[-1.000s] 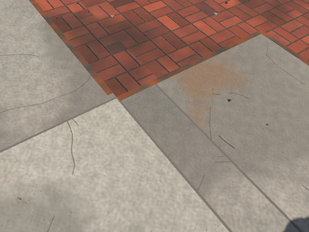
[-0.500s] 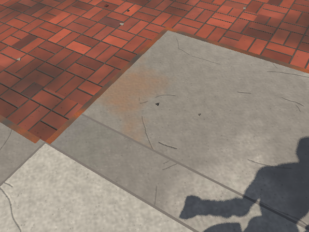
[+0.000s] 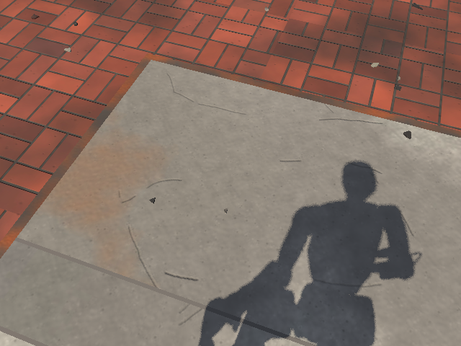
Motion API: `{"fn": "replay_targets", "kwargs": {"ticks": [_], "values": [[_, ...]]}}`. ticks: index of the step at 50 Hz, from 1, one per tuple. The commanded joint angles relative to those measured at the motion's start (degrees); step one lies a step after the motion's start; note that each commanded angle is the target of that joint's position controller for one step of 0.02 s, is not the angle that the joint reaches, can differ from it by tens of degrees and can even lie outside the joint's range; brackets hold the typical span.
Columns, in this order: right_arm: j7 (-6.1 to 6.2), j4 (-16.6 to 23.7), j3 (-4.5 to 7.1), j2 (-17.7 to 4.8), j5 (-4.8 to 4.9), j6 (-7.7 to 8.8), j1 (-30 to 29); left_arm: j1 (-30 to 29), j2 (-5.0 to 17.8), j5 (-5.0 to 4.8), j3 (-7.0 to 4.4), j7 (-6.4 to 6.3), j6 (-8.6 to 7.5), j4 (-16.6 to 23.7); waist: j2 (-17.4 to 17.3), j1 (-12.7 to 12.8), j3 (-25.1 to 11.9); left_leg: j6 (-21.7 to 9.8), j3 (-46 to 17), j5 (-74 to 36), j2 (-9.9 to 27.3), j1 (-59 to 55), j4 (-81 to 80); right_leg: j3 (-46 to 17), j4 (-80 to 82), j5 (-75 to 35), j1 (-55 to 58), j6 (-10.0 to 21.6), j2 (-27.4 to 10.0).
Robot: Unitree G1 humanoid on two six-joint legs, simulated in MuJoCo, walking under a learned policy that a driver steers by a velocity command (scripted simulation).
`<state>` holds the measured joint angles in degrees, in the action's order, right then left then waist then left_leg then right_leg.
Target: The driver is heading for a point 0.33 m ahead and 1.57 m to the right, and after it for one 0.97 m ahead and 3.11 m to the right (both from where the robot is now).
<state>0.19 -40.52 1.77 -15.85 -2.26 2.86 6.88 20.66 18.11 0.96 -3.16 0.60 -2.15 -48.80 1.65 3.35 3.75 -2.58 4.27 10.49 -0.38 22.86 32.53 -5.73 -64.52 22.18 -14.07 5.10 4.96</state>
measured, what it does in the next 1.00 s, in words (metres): walks ahead, turning right: right foot, then left foot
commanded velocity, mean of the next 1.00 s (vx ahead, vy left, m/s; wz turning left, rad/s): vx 0.50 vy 0.00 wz -0.56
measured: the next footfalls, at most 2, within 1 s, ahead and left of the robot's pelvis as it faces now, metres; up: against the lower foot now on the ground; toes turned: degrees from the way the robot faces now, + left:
right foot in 0.42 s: +0.37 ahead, -0.15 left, +0.00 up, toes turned -18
left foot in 0.94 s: +0.72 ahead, -0.12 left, +0.00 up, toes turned -31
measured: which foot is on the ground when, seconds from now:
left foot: down 0.00-0.42, up 0.44-0.92, down 0.94-1.00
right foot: up 0.00-0.40, down 0.42-0.96, up 0.98-1.00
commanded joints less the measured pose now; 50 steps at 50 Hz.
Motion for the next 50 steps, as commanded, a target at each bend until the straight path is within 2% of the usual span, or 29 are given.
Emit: {"fn": "replay_targets", "kwargs": {"ticks": [1, 4, 6, 8, 11, 15, 16, 18, 19, 20, 21, 22, 23, 24, 25, 26, 27, 29, 32, 35, 40, 42, 44, 45, 46, 47, 48, 49, 50], "values": [[0.41, -0.1, 1.65, -5.1, 0.40, 0.95, 7.3, 0.6, 4.2, 1.00, -0.80, 1.21, 0.49, 3.6, -7.0, -3.3, -3.5, -6.4, -20.0, 6.5, 16.4, -15.0, -20.9, 0.4, -4.4, -4.1, -16.5, -0.7, -6.8], [-0.38, -2.2, 1.79, -5.2, 1.31, 2.88, 9.6, -2.5, 2.5, 1.13, -0.32, 2.31, 1.84, 4.9, -7.0, -2.9, -2.1, -7.1, -12.4, -4.0, 16.5, -13.8, -23.2, 1.2, -2.2, -6.2, -18.6, -1.1, -8.1], [-0.54, -3.1, 1.97, -5.5, 1.37, 3.35, 10.5, -6.8, 1.9, 1.27, -0.07, 2.92, 2.07, 6.6, -6.4, -3.2, -1.1, -7.4, -8.4, -6.8, 16.7, -15.1, -24.7, 1.6, 0.2, -9.9, -22.8, -1.7, -8.9], [-0.56, -4.1, 1.96, -5.3, 1.24, 3.29, 11.5, -10.8, 1.4, 1.20, 0.25, 3.35, 1.96, 8.1, -6.1, -3.6, -0.2, -7.1, -3.8, -10.1, 15.7, -16.2, -25.0, 2.7, 4.8, -14.0, -25.3, -2.5, -9.2], [-0.57, -5.1, 1.96, -5.5, 1.27, 3.24, 11.9, -16.7, -0.2, 0.90, 1.13, 4.15, 1.43, 10.0, -5.9, -4.4, 0.5, -5.6, 2.9, -14.3, 13.6, -15.8, -24.3, 6.1, 16.0, -21.6, -22.4, -2.5, -8.8], [0.03, -6.9, 2.44, -7.5, 1.35, 2.70, 15.4, -22.8, -0.1, 1.30, 1.45, 4.78, 1.43, 12.2, -5.9, -6.0, 1.7, -4.4, 6.3, -19.0, 15.2, -20.5, -22.9, 10.5, 25.9, -20.0, -19.2, -0.7, -7.9], [0.21, -7.5, 2.52, -8.0, 1.35, 2.27, 16.2, -23.3, 0.2, 1.56, 1.34, 4.68, 1.46, 12.5, -5.9, -6.1, 1.7, -4.1, 7.0, -22.7, 15.8, -23.0, -21.3, 11.2, 27.3, -17.7, -19.0, 0.1, -7.2], [0.63, -8.3, 2.77, -9.5, 1.20, 1.29, 17.1, -21.5, 1.1, 1.97, 0.86, 4.06, 1.49, 12.3, -6.8, -4.9, -0.4, -3.4, 9.1, -40.4, 16.3, -27.1, -13.7, 13.3, 29.3, -11.0, -14.8, 2.2, -3.8], [0.78, -8.6, 2.91, -10.4, 1.11, 0.65, 17.3, -17.6, 1.9, 2.04, 0.35, 3.65, 1.29, 11.3, -7.2, -3.0, -3.1, -3.3, 9.8, -48.2, 16.4, -28.0, -6.3, 13.9, 30.3, -8.0, -10.2, 3.6, -1.5], [0.84, -8.4, 2.91, -10.8, 1.28, 0.03, 16.9, -10.0, 3.0, 2.18, -0.48, 3.05, 0.78, 9.0, -6.3, 0.3, -7.4, -2.8, 10.8, -48.8, 16.0, -25.7, 4.7, 13.8, 33.4, -7.9, -1.1, 5.2, 0.8], [0.77, -7.2, 2.68, -10.4, 1.02, -0.13, 16.5, 0.3, 6.0, 2.65, -2.02, 2.04, 0.54, 5.7, -2.6, 4.7, -13.4, -1.0, 11.3, -37.1, 14.9, -16.2, 20.5, 7.9, 36.0, -6.1, 13.4, 7.5, -1.7], [-0.39, -3.1, 1.18, -3.4, 1.50, 0.27, 18.8, 0.9, 12.7, 2.24, -3.81, 1.04, 0.96, 6.3, 10.9, 1.4, -19.3, 2.5, 10.6, 8.7, 7.2, 8.2, 40.3, -20.3, 38.3, 1.2, 31.6, 14.0, -19.8], [-0.52, -0.6, 2.10, -7.5, 1.22, 0.58, 12.6, 2.6, 14.1, 0.27, -4.28, 0.74, 1.55, 7.7, 8.0, 3.7, -23.1, 3.8, -0.8, 20.9, 0.2, 17.9, 50.5, -40.1, 46.9, -4.4, 34.6, 18.1, -25.2], [-0.68, 0.9, 2.07, -7.9, 1.44, 1.08, 7.4, 1.6, 12.6, 0.01, -4.08, 0.13, 1.77, 6.3, 2.7, 3.5, -15.1, 3.0, -5.0, 14.7, 3.9, 23.0, 49.3, -28.9, 47.0, -13.2, 31.0, 16.5, -23.0], [-0.60, 0.5, 1.34, -6.4, 1.71, 1.78, 7.7, -0.5, 9.7, -0.44, -3.45, -0.26, 1.44, 5.6, 0.3, 1.1, -9.2, 2.6, -4.9, 10.2, 6.1, 20.7, 43.7, -22.0, 47.1, -21.4, 22.8, 14.9, -21.1], [-0.47, -0.4, 1.37, -6.2, 1.29, 1.66, 8.4, -3.1, 7.5, -0.36, -2.86, -0.48, 0.98, 5.7, -1.9, -1.6, -6.1, 2.7, -5.2, 9.2, 7.6, 16.7, 38.7, -17.2, 47.8, -27.2, 16.2, 12.6, -17.8], [-0.51, -0.6, 1.35, -6.1, 0.23, 0.75, 9.7, -5.1, 5.9, -0.67, -2.30, -0.63, 0.56, 5.8, -1.7, -3.8, -5.3, 3.3, -5.7, 9.3, 8.1, 12.9, 36.1, -14.2, 48.5, -30.6, 11.5, 11.7, -15.4], [-0.92, -1.1, 1.32, -5.5, -0.68, -1.15, 11.2, -5.5, 5.0, -0.92, -1.87, -0.27, -0.54, 5.9, -1.2, -5.3, -6.2, 4.4, -5.2, 9.4, 7.9, 9.4, 32.9, -11.9, 49.8, -33.7, 7.8, 11.8, -13.4], [-1.31, 0.4, 1.05, -4.2, -0.52, -2.11, 6.9, -2.8, 6.7, -0.70, -2.42, 0.01, -1.14, 4.9, -0.9, -4.5, -4.1, 5.5, -4.2, 3.9, 7.5, 11.5, 26.6, -11.2, 52.4, -28.6, 4.6, 11.5, -11.5], [-1.27, 2.7, 0.96, -4.3, -0.35, -2.08, -0.7, 0.8, 6.6, -0.70, -2.47, 0.05, -1.16, 3.9, 0.2, -1.9, -1.6, 6.0, -4.5, -3.0, 7.0, 15.6, 18.5, -12.3, 53.5, -24.9, 6.0, 10.4, -10.8], [-1.70, 5.7, 0.48, -4.3, 0.26, -1.28, -9.4, 6.2, 7.1, -0.39, -2.65, -0.44, -1.22, 2.4, 1.3, 1.7, -1.1, 5.2, -4.7, -8.2, 4.0, 16.4, 8.1, -14.0, 49.9, -30.2, 12.1, 9.0, -11.1], [-1.88, 6.4, 0.30, -4.4, 0.46, -0.75, -10.6, 6.9, 7.2, -0.16, -2.57, -0.89, -1.24, 2.0, 2.0, 1.9, -1.0, 4.1, -4.4, -8.2, 3.1, 14.0, 4.4, -14.3, 48.5, -33.3, 13.8, 8.1, -12.0], [-1.79, 5.8, 0.52, -5.0, 0.46, -0.28, -7.8, 5.7, 7.4, -0.05, -2.44, -1.30, -1.40, 1.8, 2.7, 0.2, -1.0, 2.2, -4.3, -6.7, 2.1, 6.8, 0.4, -14.6, 47.3, -35.7, 13.0, 6.1, -12.9], [-1.50, 4.7, 0.90, -5.7, 0.45, -0.05, -4.4, 4.6, 7.8, 0.03, -2.41, -1.34, -1.57, 1.7, 3.1, -1.4, -1.7, 1.2, -3.7, -4.6, 0.9, 1.0, -1.0, -14.1, 45.2, -40.5, 12.0, 5.0, -12.8], [-0.97, 2.8, 1.56, -6.9, 0.40, 0.31, 1.4, 3.9, 8.2, 0.06, -2.40, -1.24, -1.74, 1.5, 2.3, -4.1, -4.1, 0.0, -2.7, -2.2, -0.9, -6.4, -2.7, -12.8, 39.0, -47.6, 11.8, 4.0, -11.4], [-0.31, 0.5, 2.27, -8.4, 0.13, 0.99, 9.1, 3.6, 7.7, -0.02, -2.14, -0.91, -1.99, 1.2, -0.2, -7.9, -8.3, -1.5, -3.3, -2.7, 0.3, -16.6, -5.4, -9.6, 28.2, -47.6, 9.3, 2.8, -8.1], [0.62, -0.1, 3.06, -12.1, -0.88, 1.45, 18.4, 4.3, 4.0, -0.17, -1.08, -0.63, -2.39, 2.6, -5.6, -11.1, -16.1, -4.4, -17.2, 7.8, 12.8, -29.1, -6.8, -6.4, 11.7, -31.8, 1.7, 1.6, -4.8], [0.43, -1.3, 4.49, -17.4, -1.14, 0.95, 19.0, 12.3, 0.6, -1.58, -0.66, -0.49, -2.27, 2.8, -20.7, -6.5, -19.8, -11.5, -45.6, 11.2, 24.9, -38.3, -15.4, -1.5, -3.2, 6.5, -14.8, -0.8, 5.3], [-0.19, -0.9, 3.67, -12.0, 0.48, 0.44, 14.7, 9.7, 4.5, 0.50, -0.91, -0.97, -1.79, 1.3, -10.3, -5.1, -12.6, -11.0, -47.7, 17.4, 23.4, -31.8, -17.8, -4.2, -7.5, 4.7, -20.3, -0.1, 1.0]]}}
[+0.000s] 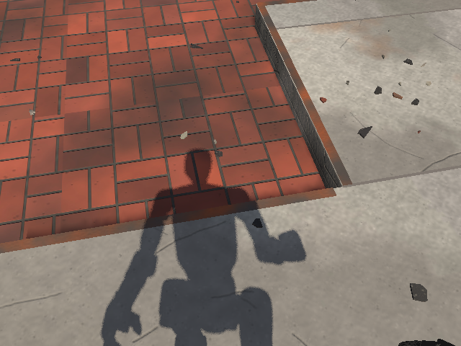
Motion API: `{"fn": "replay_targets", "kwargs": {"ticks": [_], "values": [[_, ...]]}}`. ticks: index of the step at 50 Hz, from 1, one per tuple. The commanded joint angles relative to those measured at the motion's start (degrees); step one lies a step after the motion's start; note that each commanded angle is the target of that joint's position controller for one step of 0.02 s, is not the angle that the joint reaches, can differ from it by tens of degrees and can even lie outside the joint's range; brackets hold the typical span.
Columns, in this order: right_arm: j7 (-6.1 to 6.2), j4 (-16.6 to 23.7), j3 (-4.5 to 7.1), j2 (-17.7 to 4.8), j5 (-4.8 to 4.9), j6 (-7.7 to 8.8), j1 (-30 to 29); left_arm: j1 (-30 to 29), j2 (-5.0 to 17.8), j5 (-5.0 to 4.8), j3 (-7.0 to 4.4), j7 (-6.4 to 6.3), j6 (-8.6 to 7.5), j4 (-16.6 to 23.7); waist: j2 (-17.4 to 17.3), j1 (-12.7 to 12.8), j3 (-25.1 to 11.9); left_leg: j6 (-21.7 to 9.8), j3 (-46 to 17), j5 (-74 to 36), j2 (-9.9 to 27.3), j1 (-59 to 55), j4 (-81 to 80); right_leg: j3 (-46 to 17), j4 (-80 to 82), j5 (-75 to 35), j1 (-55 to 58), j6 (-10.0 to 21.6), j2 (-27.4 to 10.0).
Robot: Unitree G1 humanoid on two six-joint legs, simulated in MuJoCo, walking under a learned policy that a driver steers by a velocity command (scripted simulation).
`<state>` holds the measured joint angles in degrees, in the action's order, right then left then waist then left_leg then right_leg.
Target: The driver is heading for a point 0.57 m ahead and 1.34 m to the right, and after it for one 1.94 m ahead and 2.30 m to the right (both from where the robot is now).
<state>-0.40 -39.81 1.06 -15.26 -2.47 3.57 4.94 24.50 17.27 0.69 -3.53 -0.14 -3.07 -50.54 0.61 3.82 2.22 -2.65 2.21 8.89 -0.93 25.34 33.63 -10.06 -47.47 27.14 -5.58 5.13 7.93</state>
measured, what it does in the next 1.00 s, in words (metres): walks ahead, turning right: right foot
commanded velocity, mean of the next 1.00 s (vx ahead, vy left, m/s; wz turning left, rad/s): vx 0.50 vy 0.00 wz -0.35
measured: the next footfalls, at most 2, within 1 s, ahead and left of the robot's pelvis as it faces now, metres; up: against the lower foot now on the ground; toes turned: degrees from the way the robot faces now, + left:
right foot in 0.48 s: +0.40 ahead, -0.09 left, +0.00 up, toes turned -7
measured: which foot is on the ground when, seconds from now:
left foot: down 0.00-0.48, up 0.50-1.00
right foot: up 0.00-0.46, down 0.48-1.00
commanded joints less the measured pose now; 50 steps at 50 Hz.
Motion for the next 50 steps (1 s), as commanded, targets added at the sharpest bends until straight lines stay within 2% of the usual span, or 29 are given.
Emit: {"fn": "replay_targets", "kwargs": {"ticks": [1, 2, 4, 5, 7, 10, 12, 14, 18, 20, 21, 22, 23, 24, 25, 26, 27, 28, 29, 30, 31, 34, 37, 40, 43, 46, 48, 49, 50], "values": [[0.13, -0.9, 3.51, -8.6, 1.20, -0.21, 12.2, 1.1, 5.6, 0.88, -0.71, 0.22, -0.76, 3.4, -4.0, -4.9, -4.7, -10.3, -36.0, 16.9, 21.6, -27.1, -19.2, 0.6, -23.9, -5.5, -28.5, -0.2, -4.1], [-0.15, -1.3, 2.92, -6.2, 0.88, 0.05, 10.4, -2.2, 4.9, 0.87, -0.40, 0.58, -0.74, 4.0, -1.5, -4.7, -2.4, -9.3, -28.7, 9.4, 18.7, -22.8, -19.8, 1.6, -21.8, -8.2, -27.5, -0.3, -5.8], [-0.10, -3.0, 2.39, -5.1, 1.08, 0.77, 10.7, -3.3, 3.8, 1.50, -0.09, 1.35, 0.12, 4.2, -5.2, -3.3, -1.5, -7.7, -19.5, -1.5, 14.6, -18.9, -21.1, 3.0, -18.0, -9.5, -25.0, -1.0, -7.7], [-0.29, -4.1, 2.35, -5.1, 1.33, 1.31, 12.1, -3.1, 3.2, 1.60, 0.07, 1.58, 0.48, 4.0, -6.1, -3.2, -1.9, -7.8, -17.5, -6.8, 13.9, -18.5, -21.3, 3.7, -17.3, -9.7, -24.2, -1.4, -7.5], [-0.56, -5.8, 2.45, -5.4, 1.88, 2.12, 14.4, -4.6, 2.5, 1.81, 0.38, 1.93, 0.87, 4.2, -6.0, -2.9, -1.8, -8.5, -14.4, -12.3, 13.5, -19.3, -22.2, 4.9, -15.6, -10.9, -26.4, -2.0, -8.0], [-0.56, -7.7, 2.37, -5.2, 2.13, 2.05, 17.0, -12.3, 1.4, 2.01, 1.21, 2.47, 0.93, 6.4, -5.7, -3.9, 0.3, -8.8, -10.6, -14.8, 12.4, -20.4, -24.8, 8.3, -9.1, -16.5, -31.7, -3.4, -10.7], [-0.58, -8.8, 2.14, -4.8, 2.23, 1.82, 18.4, -17.7, 0.1, 1.72, 2.05, 2.66, 0.75, 7.9, -5.5, -5.0, 1.1, -8.1, -7.5, -17.4, 10.6, -20.2, -25.1, 10.5, -1.4, -20.6, -31.1, -4.2, -11.3], [-0.52, -9.9, 2.23, -5.5, 2.23, 1.81, 20.2, -22.1, -1.0, 1.37, 2.83, 2.83, 0.55, 8.9, -5.6, -6.1, 1.3, -7.4, -5.6, -19.8, 10.0, -20.0, -24.8, 12.4, 5.8, -23.9, -28.2, -4.3, -10.8], [-0.16, -11.9, 2.48, -6.8, 1.67, 1.50, 22.8, -25.9, 0.1, 0.88, 2.95, 2.48, 0.42, 9.7, -5.8, -7.0, 1.8, -6.8, -3.7, -22.7, 12.9, -24.4, -23.5, 14.0, 12.4, -24.1, -25.2, -2.2, -9.6], [0.29, -12.7, 2.49, -6.9, 1.39, 1.12, 22.7, -25.8, 0.9, 1.06, 2.64, 2.32, 0.41, 9.8, -5.5, -6.2, 2.2, -6.2, -2.3, -28.0, 14.5, -27.3, -20.9, 14.1, 14.2, -20.6, -23.4, -0.1, -8.6], [0.59, -12.8, 2.56, -7.3, 1.32, 0.82, 22.1, -23.9, 1.2, 1.22, 2.34, 2.15, 0.30, 9.3, -5.4, -5.1, 1.3, -5.7, -1.0, -35.6, 14.6, -28.4, -17.2, 14.8, 15.3, -17.9, -20.2, 1.1, -7.0], [0.79, -13.1, 2.59, -7.7, 1.31, 0.42, 21.7, -19.2, 1.7, 1.37, 1.87, 1.94, 0.02, 7.7, -5.1, -3.0, -1.3, -5.0, 0.7, -42.6, 14.2, -28.9, -10.5, 15.6, 17.4, -16.8, -14.4, 2.5, -5.0], [0.97, -13.1, 2.37, -7.5, 1.41, 0.01, 21.6, -10.9, 2.8, 1.75, 1.05, 1.58, -0.46, 4.8, -3.5, 0.5, -5.6, -3.7, 3.2, -43.3, 12.6, -26.1, -0.2, 15.4, 20.4, -17.8, -4.0, 4.3, -3.6], [1.20, -11.3, 1.88, -6.6, 1.45, 0.08, 20.8, -1.5, 6.4, 2.64, -0.34, 0.97, -0.71, 2.7, 0.1, 4.2, -11.3, -2.1, 5.1, -29.1, 11.2, -15.5, 14.7, 4.4, 21.2, -13.8, 9.5, 7.5, -12.0], [0.31, -8.4, 0.80, -1.4, 2.33, 0.32, 24.7, 1.8, 12.4, 2.40, -2.06, 0.31, -0.11, 2.5, 13.4, 1.8, -17.7, 1.0, 6.8, 11.1, 0.4, 6.6, 37.1, -25.8, 26.3, -10.7, 25.0, 16.8, -28.5], [0.72, -8.3, 2.35, -7.5, 0.93, 0.30, 19.8, 0.2, 10.1, -0.38, -1.92, 0.57, 0.64, 2.2, 6.5, 2.4, -16.1, 0.8, -2.1, 19.4, -0.1, 13.7, 42.2, -31.2, 30.6, -12.2, 23.3, 17.0, -28.0], [0.47, -6.4, 2.39, -7.4, 1.14, 0.84, 15.5, -4.3, 8.5, -0.80, -1.66, 0.48, 0.73, 2.5, 4.6, 0.4, -7.9, 0.5, -3.7, 14.7, 3.3, 16.2, 40.9, -21.5, 31.0, -16.0, 16.3, 15.7, -25.7], [0.24, -5.9, 2.09, -6.7, 1.35, 1.46, 13.4, -6.7, 6.0, -0.52, -1.22, 0.55, 0.53, 2.6, 1.6, -0.9, -4.4, 0.6, -3.9, 11.4, 5.0, 13.9, 36.8, -16.5, 32.5, -22.1, 9.5, 14.0, -23.1], [0.22, -5.7, 2.12, -6.1, 1.04, 1.09, 12.7, -8.1, 5.0, -0.40, -1.01, 0.29, 0.30, 2.5, 0.6, -2.9, -2.0, 1.1, -4.1, 10.6, 6.2, 11.0, 33.3, -12.7, 33.5, -26.7, 4.3, 12.3, -20.4], [0.15, -5.8, 1.97, -5.7, 0.27, 0.10, 13.5, -9.1, 4.1, -0.57, -0.76, 0.07, 0.01, 2.2, 1.0, -4.7, -1.7, 2.0, -4.3, 10.4, 6.8, 7.8, 30.9, -9.8, 34.4, -29.3, 0.5, 11.2, -18.1], [-0.08, -5.8, 1.90, -5.0, -0.13, -0.85, 14.0, -9.1, 4.0, -0.60, -0.72, 0.06, -0.34, 2.3, 1.2, -5.5, -2.3, 2.8, -4.0, 10.3, 6.8, 6.1, 29.2, -8.5, 34.9, -30.4, -0.9, 11.0, -17.0], [-0.51, -4.3, 1.81, -4.2, -0.23, -2.30, 10.5, -6.5, 5.8, -0.78, -1.40, 0.14, -0.74, 1.6, 1.1, -5.2, -1.0, 4.8, -2.7, 6.7, 6.8, 7.6, 24.3, -7.3, 37.4, -28.2, -4.0, 11.6, -15.3], [-0.38, -1.4, 1.82, -4.4, -0.09, -2.59, 2.5, -2.8, 6.1, -0.70, -1.68, 0.25, -0.59, 0.9, 1.1, -2.8, 1.4, 6.0, -2.6, -0.6, 7.0, 12.1, 17.2, -8.4, 38.9, -26.2, -3.5, 10.6, -14.6], [-0.46, 0.5, 1.66, -4.4, 0.16, -2.54, -2.7, 0.7, 6.2, -0.69, -1.81, 0.17, -0.58, 0.2, 1.5, -0.8, 0.9, 5.9, -3.0, -5.9, 6.1, 14.0, 12.2, -8.8, 37.3, -29.7, 0.6, 9.2, -14.2], [-0.70, 2.6, 1.37, -4.4, 0.40, -2.27, -7.9, 4.2, 6.0, -0.37, -1.71, -0.19, -0.46, -0.5, 2.0, 1.1, 1.0, 5.4, -2.9, -7.2, 4.5, 15.0, 7.9, -9.7, 34.5, -34.8, 4.7, 8.8, -14.2], [-0.97, 4.8, 0.96, -4.5, 0.84, -1.60, -11.6, 5.4, 6.6, 0.29, -1.92, -0.75, -0.19, -0.3, 3.2, 1.9, 1.2, 4.3, -2.7, -5.1, 2.5, 12.8, 3.0, -11.5, 31.1, -39.8, 7.2, 8.1, -14.9], [-0.80, 4.6, 1.19, -5.7, 1.05, -1.04, -8.3, 3.1, 7.8, 0.46, -2.32, -1.24, -0.12, 0.5, 4.2, -0.4, 0.8, 2.9, -3.4, -3.0, 1.5, 5.4, -1.4, -12.5, 28.6, -42.4, 5.9, 6.2, -15.2], [-0.44, 3.3, 1.59, -6.7, 1.19, -0.73, -3.7, 0.9, 8.6, 0.47, -2.56, -1.16, -0.20, 1.0, 4.4, -2.7, -0.5, 2.0, -3.1, -0.9, 0.2, -2.4, -3.2, -12.1, 25.6, -46.6, 3.2, 4.8, -14.5], [0.25, 1.1, 2.35, -8.2, 1.28, -0.20, 3.6, -0.5, 8.9, 0.35, -2.62, -0.74, -0.45, 1.3, 2.9, -6.1, -3.9, 0.8, -2.5, -0.5, -1.0, -12.6, -5.7, -10.9, 18.0, -50.4, 1.0, 3.5, -12.1]]}}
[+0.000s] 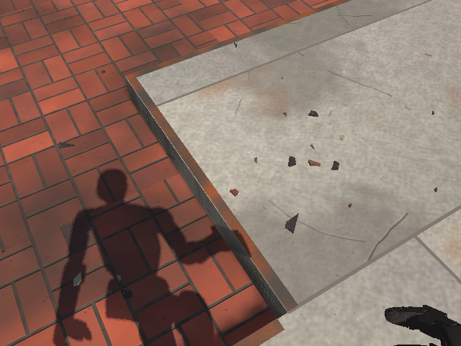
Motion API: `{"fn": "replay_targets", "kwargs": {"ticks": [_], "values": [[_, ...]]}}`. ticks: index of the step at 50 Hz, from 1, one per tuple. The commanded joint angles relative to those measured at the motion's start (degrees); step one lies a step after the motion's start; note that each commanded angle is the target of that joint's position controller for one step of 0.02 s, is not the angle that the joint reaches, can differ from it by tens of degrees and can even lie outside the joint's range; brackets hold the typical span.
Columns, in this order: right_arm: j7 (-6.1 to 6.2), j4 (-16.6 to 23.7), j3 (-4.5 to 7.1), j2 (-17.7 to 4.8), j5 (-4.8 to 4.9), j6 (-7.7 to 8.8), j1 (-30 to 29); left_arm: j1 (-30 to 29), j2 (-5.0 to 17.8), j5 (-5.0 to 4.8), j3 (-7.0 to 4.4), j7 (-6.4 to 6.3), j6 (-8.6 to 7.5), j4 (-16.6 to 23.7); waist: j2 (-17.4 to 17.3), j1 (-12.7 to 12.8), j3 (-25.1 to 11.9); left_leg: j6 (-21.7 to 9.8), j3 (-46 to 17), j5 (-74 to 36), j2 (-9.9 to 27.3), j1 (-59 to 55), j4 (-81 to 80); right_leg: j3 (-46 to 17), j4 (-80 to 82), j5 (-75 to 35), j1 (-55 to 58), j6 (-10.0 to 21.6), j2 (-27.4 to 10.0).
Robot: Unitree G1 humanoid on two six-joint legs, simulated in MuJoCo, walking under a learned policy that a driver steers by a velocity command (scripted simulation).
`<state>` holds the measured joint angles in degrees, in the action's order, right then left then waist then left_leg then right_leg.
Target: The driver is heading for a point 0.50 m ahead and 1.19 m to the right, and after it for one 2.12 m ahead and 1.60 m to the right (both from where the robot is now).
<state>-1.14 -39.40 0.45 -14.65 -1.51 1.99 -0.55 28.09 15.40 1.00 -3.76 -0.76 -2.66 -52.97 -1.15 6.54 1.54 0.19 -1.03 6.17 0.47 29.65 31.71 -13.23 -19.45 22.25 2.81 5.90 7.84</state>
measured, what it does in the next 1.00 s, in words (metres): walks ahead, turning right: left foot, then right foot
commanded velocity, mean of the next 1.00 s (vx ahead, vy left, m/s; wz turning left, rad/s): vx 0.50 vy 0.00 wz -0.59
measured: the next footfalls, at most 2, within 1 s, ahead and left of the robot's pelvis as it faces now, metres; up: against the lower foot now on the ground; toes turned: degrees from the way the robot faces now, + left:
left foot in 0.02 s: +0.18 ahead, +0.12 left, +0.00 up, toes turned -2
right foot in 0.56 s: +0.40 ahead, -0.16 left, +0.00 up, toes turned -25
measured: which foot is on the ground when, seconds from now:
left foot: up 0.00-0.00, down 0.02-0.58, up 0.60-1.00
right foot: down 0.00-0.04, up 0.06-0.54, down 0.56-1.00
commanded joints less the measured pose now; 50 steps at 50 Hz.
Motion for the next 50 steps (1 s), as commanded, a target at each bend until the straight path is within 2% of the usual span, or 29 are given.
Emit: {"fn": "replay_targets", "kwargs": {"ticks": [1, 2, 3, 4, 5, 6, 8, 10, 15, 19, 23, 25, 27, 28, 29, 30, 31, 32, 34, 36, 38, 39, 40, 42, 43, 44, 45, 47, 50], "values": [[1.83, -1.2, 3.84, -11.2, -0.24, 2.20, 17.8, -5.1, 9.9, -0.62, -2.21, 0.54, -1.35, 4.3, 1.1, -12.9, -8.7, -3.9, -3.0, 3.1, 2.3, -30.3, -5.8, -4.5, -22.5, -39.8, -13.4, 1.2, -8.1], [2.84, -1.0, 5.02, -16.2, -1.70, 2.26, 25.4, -2.3, 4.1, -2.14, -0.92, 0.70, -1.77, 6.4, -8.1, -13.8, -18.2, -7.0, -21.7, 14.8, 18.8, -45.5, -7.5, 1.8, -40.6, -14.9, -25.0, -0.6, -2.6], [2.59, -0.7, 5.39, -17.3, -1.11, 1.31, 22.0, 1.5, 5.2, -1.53, -0.92, 0.61, -1.54, 7.5, -17.0, -9.4, -20.3, -11.9, -44.2, 18.5, 26.2, -46.4, -15.4, 5.4, -50.0, 9.8, -36.5, -1.0, 1.1], [2.30, 0.0, 4.64, -11.9, -0.48, 0.79, 17.4, 0.1, 7.8, 0.23, -1.33, 0.32, -0.52, 5.6, -7.4, -7.7, -10.7, -12.3, -39.7, 23.6, 24.7, -37.7, -15.8, 5.2, -54.6, 4.8, -40.1, -0.9, -4.2], [1.98, 0.3, 3.56, -7.3, -0.16, 0.86, 14.5, -4.2, 7.5, 0.71, -1.32, 1.01, -0.13, 5.6, -1.2, -7.8, -4.2, -11.6, -29.9, 20.7, 21.4, -30.2, -16.9, 6.3, -53.3, 0.2, -39.4, -1.1, -6.1], [1.71, 0.0, 3.04, -5.5, -0.24, 1.07, 13.2, -5.9, 6.1, 0.43, -1.23, 1.56, 0.22, 5.8, -1.0, -7.0, -1.1, -10.2, -22.0, 13.9, 18.4, -25.4, -18.5, 7.0, -50.5, -2.2, -38.1, -1.5, -7.8], [1.48, -1.7, 2.88, -5.1, 0.06, 2.05, 14.4, -6.5, 5.0, 0.74, -1.02, 2.56, 1.59, 5.8, -4.6, -5.9, 0.2, -8.7, -12.9, 2.5, 15.2, -21.3, -19.9, 7.9, -48.5, -3.8, -35.7, -2.2, -9.4], [0.85, -2.9, 3.21, -5.5, 0.64, 3.36, 16.4, -8.6, 4.5, 0.46, -0.95, 3.26, 2.40, 7.0, -4.8, -5.5, -0.7, -8.9, -8.3, -6.6, 15.2, -22.1, -20.4, 8.3, -48.4, -6.0, -37.1, -2.3, -9.4], [0.79, -5.2, 3.44, -5.2, 0.64, 3.96, 19.5, -18.9, 3.1, 0.67, -0.07, 4.49, 2.51, 10.6, -3.6, -6.4, 1.2, -8.6, 2.1, -12.1, 13.8, -24.1, -22.5, 10.1, -41.4, -16.7, -44.3, -3.6, -10.8], [1.34, -7.0, 3.48, -6.0, 0.78, 4.13, 22.1, -27.7, 1.5, 0.86, 1.19, 5.32, 2.02, 13.7, -3.5, -8.2, 3.1, -7.6, 8.1, -13.4, 13.1, -24.6, -23.8, 14.6, -27.5, -23.6, -40.6, -2.4, -11.4], [2.14, -9.4, 4.00, -8.0, 0.57, 3.09, 25.9, -32.9, 2.2, 1.44, 1.43, 5.61, 2.04, 15.7, -3.2, -9.5, 4.6, -7.0, 11.2, -17.6, 15.1, -32.2, -22.0, 18.4, -18.4, -17.5, -38.8, -0.2, -10.5], [2.48, -10.4, 4.25, -9.5, 0.30, 2.08, 26.9, -32.5, 2.8, 1.98, 1.16, 5.20, 2.09, 16.0, -4.1, -8.8, 3.5, -6.2, 13.7, -31.8, 15.3, -34.6, -16.1, 21.1, -15.5, -11.4, -33.9, 1.7, -7.4], [2.64, -11.1, 4.42, -11.1, 0.48, 0.93, 27.6, -24.5, 4.6, 2.20, 0.16, 4.48, 1.64, 14.2, -5.0, -5.2, -1.9, -5.8, 15.4, -45.1, 15.6, -35.1, -1.3, 22.1, -12.4, -6.7, -23.4, 4.5, -2.9], [2.54, -10.3, 4.20, -11.1, 0.54, 0.49, 26.8, -14.3, 6.7, 2.62, -1.04, 3.75, 1.19, 11.0, -3.3, -0.9, -7.6, -4.3, 16.4, -40.3, 14.7, -28.8, 11.8, 20.0, -9.3, -7.9, -10.0, 6.8, -2.2], [1.78, -6.6, 3.41, -8.1, 1.50, 0.92, 27.1, -6.1, 12.5, 3.08, -2.90, 2.62, 1.49, 9.9, 6.5, 1.4, -17.0, -1.2, 17.2, -18.1, 11.1, -8.3, 32.7, -0.3, -8.6, 1.9, 11.6, 12.3, -15.8], [0.85, -3.0, 3.48, -7.0, 0.49, 1.40, 24.1, -7.9, 15.4, 0.20, -3.57, 1.90, 2.01, 10.8, 13.3, -1.5, -21.4, 1.6, 9.8, 25.4, 0.1, 8.6, 48.3, -26.7, -1.4, -5.3, 19.0, 17.1, -27.4], [0.63, -1.7, 3.88, -9.2, 0.11, 1.64, 17.6, -6.5, 14.1, -0.28, -3.24, 1.22, 2.53, 10.3, 5.1, 0.4, -16.2, 1.2, 2.0, 20.9, 2.4, 14.1, 46.9, -20.6, 0.4, -14.2, 16.1, 15.7, -25.7], [0.43, -1.4, 3.13, -7.4, 0.93, 2.33, 16.3, -9.0, 11.8, -0.52, -2.79, 0.65, 2.28, 9.1, 4.0, -1.6, -8.9, 0.7, 1.4, 15.7, 5.0, 13.4, 42.2, -12.8, 1.1, -21.1, 8.4, 14.5, -24.2], [0.47, -2.7, 3.07, -7.0, -0.47, 1.60, 17.8, -14.4, 8.0, -1.10, -1.68, 0.25, 1.60, 8.9, 2.0, -6.8, -2.3, 1.1, 0.5, 14.7, 7.4, 5.9, 32.0, -5.1, 3.3, -28.9, -5.1, 10.9, -18.4], [0.05, -3.6, 2.95, -6.5, -1.99, -0.52, 20.3, -16.2, 7.6, -1.10, -1.27, 0.44, 0.75, 9.8, 1.4, -8.5, -3.9, 2.5, 2.1, 15.2, 6.0, -0.3, 30.0, -2.1, 4.2, -34.4, -10.4, 11.1, -15.9], [-0.16, -3.7, 2.43, -4.8, -1.56, -1.28, 20.4, -15.4, 9.1, -0.48, -1.87, 0.97, 0.04, 9.5, 3.1, -8.9, -4.3, 3.1, 3.6, 10.0, 4.8, -1.8, 28.9, 0.2, 6.0, -31.3, -14.3, 11.5, -13.8], [0.02, -1.9, 3.08, -5.9, -1.14, -1.42, 16.3, -12.4, 10.3, -0.12, -2.08, 1.24, -0.83, 8.5, 3.9, -7.6, -1.6, 2.5, 2.8, 6.2, 4.9, 3.7, 29.3, -2.6, 8.5, -27.0, -12.9, 11.0, -14.6], [0.18, -1.0, 3.36, -7.0, -0.90, -1.28, 13.6, -10.4, 9.4, 0.11, -1.82, 1.32, -1.28, 8.0, 3.3, -6.6, -0.5, 2.3, 1.8, 4.9, 5.4, 8.3, 28.4, -5.1, 9.4, -23.5, -10.7, 11.1, -15.1], [0.34, 1.8, 3.44, -7.1, -1.40, -1.72, 7.7, -5.9, 8.7, -0.63, -1.85, 1.15, -1.16, 5.2, 2.9, -5.1, 2.0, 2.6, -0.9, 3.0, 5.9, 15.6, 22.8, -7.4, 10.0, -17.2, -6.2, 10.1, -14.8], [0.04, 2.0, 3.10, -6.8, -1.20, -1.92, 7.2, -6.5, 8.9, -0.63, -1.75, 1.16, -0.78, 5.8, 2.4, -5.0, 2.0, 3.2, 1.4, 2.7, 4.5, 15.8, 19.4, -6.8, 10.5, -17.7, -6.1, 10.5, -13.5], [-0.14, 3.6, 2.35, -5.0, -1.77, -1.65, 4.5, -7.1, 8.6, -0.80, -1.63, 0.82, -0.16, 5.4, 3.4, -5.1, 2.2, 4.2, 0.3, 0.4, 4.3, 11.8, 14.8, -5.6, 9.7, -17.1, -8.3, 9.6, -13.0], [-0.41, 3.4, 2.18, -4.6, -0.85, -1.51, 3.6, -7.5, 8.3, -0.76, -1.44, 0.84, -0.21, 6.0, 2.2, -4.5, 2.4, 4.3, 2.2, -1.6, 2.4, 8.6, 10.9, -3.9, 9.7, -18.3, -10.8, 9.0, -11.2], [-0.55, 4.5, 2.11, -5.1, -0.44, -0.62, 1.7, -5.3, 9.4, -0.14, -1.56, 0.35, -0.84, 5.8, 4.4, -3.4, 1.3, 3.3, 1.0, -6.1, 2.2, 5.2, 8.3, -5.1, 7.6, -26.6, -9.4, 8.7, -12.9], [-0.27, 6.1, 2.28, -7.2, -0.26, -0.02, 0.1, -3.6, 10.3, -0.19, -1.92, -0.33, -1.06, 5.4, 4.0, -3.0, 1.6, 1.2, -0.1, -4.7, 1.2, 3.7, 3.3, -7.8, 3.9, -33.6, -4.9, 7.5, -14.7]]}}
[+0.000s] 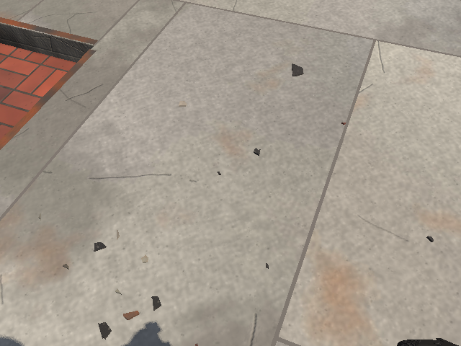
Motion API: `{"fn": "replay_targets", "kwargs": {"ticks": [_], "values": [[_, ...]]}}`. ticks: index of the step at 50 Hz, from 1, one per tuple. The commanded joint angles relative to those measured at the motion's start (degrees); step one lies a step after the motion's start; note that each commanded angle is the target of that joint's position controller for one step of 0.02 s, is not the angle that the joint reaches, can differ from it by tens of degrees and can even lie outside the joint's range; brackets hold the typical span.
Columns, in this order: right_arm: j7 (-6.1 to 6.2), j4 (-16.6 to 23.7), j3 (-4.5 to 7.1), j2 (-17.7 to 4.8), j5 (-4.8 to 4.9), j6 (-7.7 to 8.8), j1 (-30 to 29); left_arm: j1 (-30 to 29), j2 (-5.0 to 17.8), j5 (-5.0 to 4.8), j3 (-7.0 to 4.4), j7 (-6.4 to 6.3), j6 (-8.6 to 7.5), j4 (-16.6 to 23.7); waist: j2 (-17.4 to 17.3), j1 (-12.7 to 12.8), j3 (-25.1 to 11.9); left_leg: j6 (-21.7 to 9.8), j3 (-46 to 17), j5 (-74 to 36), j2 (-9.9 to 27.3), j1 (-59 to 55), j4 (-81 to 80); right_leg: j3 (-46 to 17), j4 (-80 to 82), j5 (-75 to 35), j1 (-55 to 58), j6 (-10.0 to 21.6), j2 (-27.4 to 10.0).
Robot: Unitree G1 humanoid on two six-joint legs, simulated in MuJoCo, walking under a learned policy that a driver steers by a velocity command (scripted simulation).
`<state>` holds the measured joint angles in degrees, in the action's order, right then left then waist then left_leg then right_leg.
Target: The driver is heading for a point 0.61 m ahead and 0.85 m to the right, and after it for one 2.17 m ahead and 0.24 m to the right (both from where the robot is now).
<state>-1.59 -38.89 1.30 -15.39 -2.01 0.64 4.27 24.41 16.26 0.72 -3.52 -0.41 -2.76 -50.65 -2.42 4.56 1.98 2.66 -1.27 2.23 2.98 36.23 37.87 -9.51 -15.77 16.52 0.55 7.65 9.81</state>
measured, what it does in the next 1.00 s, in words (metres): walks ahead, turning right: left foot, then right foot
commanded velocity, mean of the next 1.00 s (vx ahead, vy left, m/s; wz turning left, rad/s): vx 0.50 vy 0.00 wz -0.60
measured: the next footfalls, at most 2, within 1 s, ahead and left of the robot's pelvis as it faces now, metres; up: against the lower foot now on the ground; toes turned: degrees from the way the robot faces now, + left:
left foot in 0.08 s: +0.23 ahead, +0.11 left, +0.00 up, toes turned -5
right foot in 0.60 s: +0.46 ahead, -0.16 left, +0.00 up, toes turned -26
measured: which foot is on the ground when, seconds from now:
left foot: up 0.00-0.06, down 0.08-0.62, up 0.64-1.00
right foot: down 0.00-0.10, up 0.12-0.58, down 0.60-1.00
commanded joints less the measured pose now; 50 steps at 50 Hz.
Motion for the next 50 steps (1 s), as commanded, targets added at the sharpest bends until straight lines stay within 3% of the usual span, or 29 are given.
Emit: {"fn": "replay_targets", "kwargs": {"ticks": [1, 3, 4, 5, 6, 7, 8, 9, 10, 12, 14, 16, 21, 25, 27, 29, 30, 31, 32, 33, 34, 35, 36, 37, 39, 42, 44, 50], "values": [[0.24, 5.5, 1.54, -6.9, 0.25, 1.56, -3.5, 0.0, 9.9, 0.18, -2.25, -0.81, -0.89, 3.3, 5.3, -1.6, 1.2, -2.0, 0.1, 1.1, -1.9, -5.6, -4.7, -12.4, -1.2, -29.5, -2.3, 5.0, -16.9], [1.00, 2.9, 2.30, -8.3, 0.56, 2.11, 5.4, -2.3, 10.7, 0.56, -2.27, -0.56, -0.84, 4.0, 5.0, -5.4, -1.7, -4.0, 1.4, 6.9, -4.7, -18.8, -7.9, -11.7, -10.1, -39.0, -4.6, 2.5, -14.8], [1.89, 0.9, 3.07, -9.8, 0.19, 2.89, 13.4, -2.9, 10.8, -0.07, -2.18, 0.10, -1.05, 3.8, 2.4, -9.9, -6.3, -5.7, 0.8, 7.0, -3.3, -30.6, -11.3, -8.7, -21.9, -40.3, -8.0, 1.1, -11.4], [3.01, 0.6, 3.93, -13.7, -0.85, 3.32, 22.6, -1.8, 6.4, -0.64, -0.89, 0.71, -1.66, 5.3, -3.2, -12.8, -15.3, -8.5, -13.0, 20.6, 9.9, -44.9, -13.3, -4.5, -38.3, -24.5, -15.7, -0.3, -7.6], [3.13, 1.2, 4.91, -17.8, -1.59, 2.72, 20.2, 4.6, 3.1, -1.62, -0.24, 0.74, -1.60, 6.8, -16.7, -7.7, -18.3, -14.6, -40.8, 24.0, 22.6, -53.3, -21.6, 1.3, -51.3, 14.6, -32.8, -2.2, 1.2], [2.73, 1.5, 4.50, -12.7, -0.30, 2.35, 15.8, 3.6, 7.2, 0.64, -0.41, 0.13, -0.73, 5.1, -7.3, -5.5, -12.0, -14.4, -41.8, 29.7, 21.8, -45.1, -23.2, 1.2, -56.1, 10.1, -36.2, -1.6, -5.3], [2.43, 1.8, 3.35, -8.1, 0.09, 2.49, 12.5, -0.5, 7.9, 1.00, -0.73, 0.54, -0.35, 5.1, -0.3, -5.3, -6.1, -13.6, -32.9, 28.3, 19.4, -37.9, -23.8, 1.8, -55.8, 4.7, -35.1, -1.9, -7.4], [2.13, 1.2, 2.77, -5.8, 0.01, 2.76, 11.3, -3.4, 7.1, 0.95, -0.60, 0.91, -0.07, 5.6, 2.8, -5.3, -2.9, -12.5, -24.6, 20.7, 16.7, -33.7, -24.6, 2.6, -54.4, 2.0, -34.6, -2.4, -9.1], [2.09, 0.4, 2.53, -5.3, -0.17, 3.05, 12.0, -4.7, 6.5, 1.12, -0.60, 1.41, 0.35, 6.1, 0.5, -5.4, -1.7, -11.7, -18.7, 14.4, 14.6, -32.2, -25.0, 3.6, -54.0, 1.4, -34.8, -2.8, -10.2], [1.69, -1.4, 2.54, -5.2, 0.38, 4.12, 13.4, -5.0, 5.2, 1.35, -0.28, 2.49, 1.37, 6.5, -2.9, -5.0, -1.5, -10.8, -10.7, 3.8, 12.5, -30.2, -26.2, 4.8, -53.6, 0.3, -34.1, -3.4, -11.2], [1.18, -2.8, 2.73, -5.3, 1.08, 5.12, 15.1, -8.3, 4.0, 1.45, 0.02, 3.03, 1.87, 8.3, -2.9, -5.0, -0.9, -11.0, -5.8, -4.3, 12.4, -30.9, -26.9, 5.4, -53.7, -1.7, -37.5, -3.6, -11.8], [0.95, -3.9, 2.79, -5.4, 1.19, 5.48, 16.2, -11.9, 3.2, 1.66, 0.30, 3.43, 2.04, 10.0, -2.8, -5.1, -0.3, -10.9, -1.2, -9.8, 11.9, -31.6, -27.7, 6.3, -52.0, -5.2, -40.9, -3.9, -12.6], [1.14, -5.7, 2.61, -5.3, 1.17, 5.26, 17.1, -22.2, 0.9, 1.25, 1.65, 4.50, 1.63, 14.3, -2.8, -6.4, 1.7, -9.8, 8.4, -12.9, 9.3, -31.1, -29.1, 11.0, -33.2, -14.9, -38.9, -4.7, -12.8], [1.99, -7.4, 3.26, -7.6, 1.22, 4.60, 19.6, -26.7, 1.3, 1.65, 1.81, 5.13, 1.70, 16.1, -2.4, -7.0, 2.8, -8.8, 11.5, -17.1, 11.8, -36.6, -28.2, 14.7, -22.7, -13.0, -35.1, -2.6, -12.2], [2.47, -8.3, 3.39, -8.7, 1.10, 3.60, 20.2, -25.3, 2.2, 1.80, 1.23, 4.68, 1.83, 16.0, -2.8, -5.8, 1.4, -8.1, 13.7, -31.6, 12.7, -39.9, -22.0, 16.4, -20.1, -7.7, -30.9, -0.5, -9.4], [2.86, -8.5, 3.76, -10.7, 1.06, 2.40, 20.2, -17.6, 4.0, 2.04, 0.14, 3.98, 1.53, 13.9, -3.6, -2.4, -3.6, -7.8, 15.1, -43.7, 12.9, -41.1, -8.0, 17.4, -17.6, -2.2, -21.5, 2.3, -5.1], [2.91, -8.0, 3.67, -10.9, 1.19, 1.91, 19.5, -8.7, 5.5, 2.45, -0.93, 3.31, 1.09, 10.9, -1.6, 1.5, -8.6, -6.8, 16.1, -38.7, 12.0, -36.2, 4.5, 16.3, -13.7, -3.4, -9.7, 4.0, -3.4], [2.69, -6.1, 3.07, -8.7, 0.57, 1.92, 20.6, -0.7, 10.0, 2.82, -2.60, 2.22, 1.10, 9.0, 5.0, 3.8, -14.9, -5.2, 16.1, -16.6, 10.4, -24.1, 21.5, 3.2, -12.3, 4.2, 4.8, 6.5, -13.0], [1.44, -1.3, 2.31, -4.1, 1.20, 2.09, 20.8, -4.6, 15.6, 1.03, -3.99, 1.52, 1.74, 10.9, 19.1, -1.1, -19.2, -1.2, 12.1, 29.3, -2.3, 0.8, 42.8, -29.0, -5.8, 4.2, 19.1, 15.0, -27.9], [1.40, 0.1, 2.91, -8.6, 0.59, 2.53, 14.1, -2.4, 14.3, 0.16, -3.97, 1.09, 2.30, 11.8, 8.7, 2.4, -18.5, -1.3, 1.6, 26.5, -1.5, 6.8, 45.4, -30.4, -1.9, -4.5, 17.9, 14.9, -28.1], [0.97, 1.0, 2.52, -7.6, 1.53, 3.19, 11.1, -4.6, 12.0, -0.30, -3.49, 0.67, 2.36, 10.8, 5.2, 0.9, -11.9, -1.8, 0.5, 20.1, 1.2, 7.5, 43.3, -21.4, -1.8, -12.0, 11.7, 14.1, -26.9], [1.28, 0.2, 2.11, -6.7, 1.42, 3.68, 11.7, -6.4, 9.3, -0.50, -2.76, 0.36, 1.78, 10.1, 2.2, -1.9, -6.7, -1.7, 0.5, 17.6, 3.1, 4.4, 37.2, -16.1, -1.1, -20.8, 3.7, 12.1, -24.5], [1.34, 0.2, 2.05, -6.5, 0.60, 3.14, 11.5, -7.9, 8.0, -0.71, -2.31, 0.01, 1.17, 9.9, 1.3, -4.2, -4.9, -1.3, -0.4, 17.8, 4.4, 1.2, 33.1, -12.2, -0.5, -24.7, -1.4, 10.3, -21.4], [1.36, -0.6, 2.06, -6.5, -0.44, 2.07, 13.6, -9.6, 6.9, -0.73, -1.85, -0.05, 0.69, 10.2, 1.5, -5.9, -4.3, -0.8, -0.3, 17.5, 4.8, -2.0, 30.7, -9.5, 0.3, -26.7, -4.7, 9.2, -19.4], [0.88, -0.9, 1.95, -5.8, -1.10, 0.42, 14.6, -8.9, 6.8, -1.00, -1.67, 0.38, -0.31, 9.8, 2.4, -6.9, -4.4, 0.1, 0.5, 17.3, 4.5, -4.0, 27.4, -7.7, 1.7, -28.1, -8.0, 9.3, -17.3], [0.48, 0.5, 1.78, -4.9, -0.89, -0.48, 9.2, -5.2, 8.1, -0.48, -2.15, 0.80, -0.57, 8.7, 2.6, -5.2, -1.6, 0.8, 1.5, 11.3, 4.2, -0.2, 21.6, -7.8, 4.3, -24.0, -9.9, 8.3, -15.7], [0.62, 2.1, 1.84, -5.1, -0.80, -0.50, 4.1, -2.2, 8.1, -0.65, -2.17, 0.86, -0.54, 7.7, 3.1, -3.4, -0.1, 1.1, 1.2, 6.9, 3.9, 3.8, 16.8, -9.0, 5.1, -22.9, -7.8, 7.2, -15.5], [0.37, 5.1, 1.44, -5.5, -0.45, 0.03, -6.0, 4.7, 8.3, -0.57, -2.06, -0.02, -0.57, 5.2, 4.7, 0.3, 0.4, 0.5, 0.5, -0.2, 0.8, 8.5, 6.5, -11.2, 1.9, -29.6, 1.5, 5.2, -15.3]]}}
Velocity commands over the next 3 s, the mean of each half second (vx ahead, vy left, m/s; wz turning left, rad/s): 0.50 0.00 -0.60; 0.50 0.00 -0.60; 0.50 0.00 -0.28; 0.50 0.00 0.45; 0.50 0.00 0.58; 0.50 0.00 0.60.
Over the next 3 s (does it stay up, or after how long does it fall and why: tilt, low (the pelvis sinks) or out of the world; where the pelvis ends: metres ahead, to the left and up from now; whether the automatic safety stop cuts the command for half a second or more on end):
stays up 1.45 -0.59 0.01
